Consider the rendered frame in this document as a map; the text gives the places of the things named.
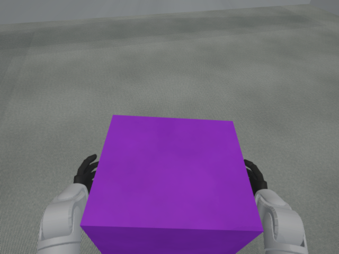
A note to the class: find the robot right hand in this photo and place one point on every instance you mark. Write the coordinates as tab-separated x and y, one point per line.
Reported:
255	177

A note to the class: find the robot left hand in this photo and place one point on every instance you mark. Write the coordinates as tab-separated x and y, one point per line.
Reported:
84	174

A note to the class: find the robot right forearm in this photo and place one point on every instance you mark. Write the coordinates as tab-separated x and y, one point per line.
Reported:
283	228

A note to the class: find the robot left forearm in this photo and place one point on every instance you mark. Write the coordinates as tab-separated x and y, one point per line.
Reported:
60	231

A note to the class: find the carton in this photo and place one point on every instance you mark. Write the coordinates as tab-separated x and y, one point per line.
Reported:
171	186

